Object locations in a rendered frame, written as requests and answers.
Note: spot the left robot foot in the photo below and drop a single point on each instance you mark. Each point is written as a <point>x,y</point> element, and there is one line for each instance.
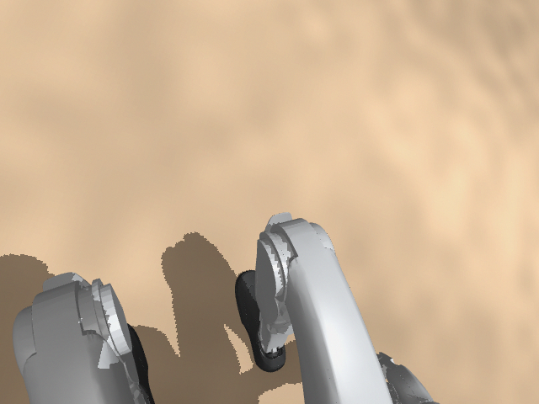
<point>141,365</point>

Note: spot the right robot foot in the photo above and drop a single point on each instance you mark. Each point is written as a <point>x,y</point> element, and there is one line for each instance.
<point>249,313</point>

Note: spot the right robot hand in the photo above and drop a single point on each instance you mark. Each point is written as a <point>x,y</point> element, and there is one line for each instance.
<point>403,386</point>

